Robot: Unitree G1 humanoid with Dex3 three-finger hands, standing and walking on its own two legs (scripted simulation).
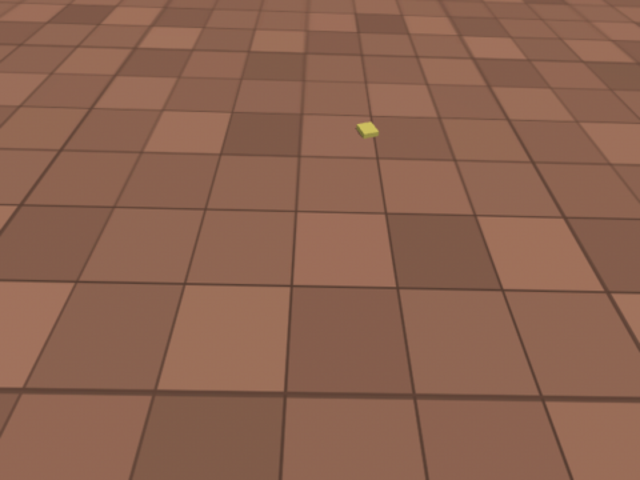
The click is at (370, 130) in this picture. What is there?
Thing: flat box
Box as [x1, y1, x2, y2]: [356, 122, 378, 138]
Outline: 357,124 356,128 364,138 375,136 378,134 378,131 371,122
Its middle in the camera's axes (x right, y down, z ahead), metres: +0.28 -0.61 +2.20
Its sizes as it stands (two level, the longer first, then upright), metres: 0.104 0.088 0.028
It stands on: the floor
